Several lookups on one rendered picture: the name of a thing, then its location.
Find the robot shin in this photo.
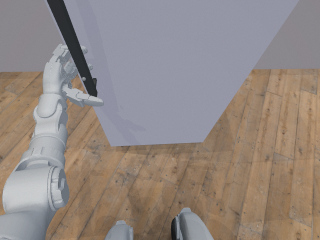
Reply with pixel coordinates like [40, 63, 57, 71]
[176, 207, 191, 240]
[115, 220, 126, 225]

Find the left robot hand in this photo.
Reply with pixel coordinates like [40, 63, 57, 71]
[42, 44, 104, 107]

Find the robot left upper arm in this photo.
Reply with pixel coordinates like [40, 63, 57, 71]
[0, 165, 70, 240]

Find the fridge door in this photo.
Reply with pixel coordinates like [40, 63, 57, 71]
[44, 0, 299, 147]

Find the left robot shin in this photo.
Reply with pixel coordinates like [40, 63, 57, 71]
[115, 220, 126, 225]

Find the handle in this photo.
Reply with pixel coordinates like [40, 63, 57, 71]
[47, 0, 98, 97]

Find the left robot forearm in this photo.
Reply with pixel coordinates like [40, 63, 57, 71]
[2, 93, 68, 212]

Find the right robot shin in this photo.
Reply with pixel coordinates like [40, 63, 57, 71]
[176, 207, 191, 240]

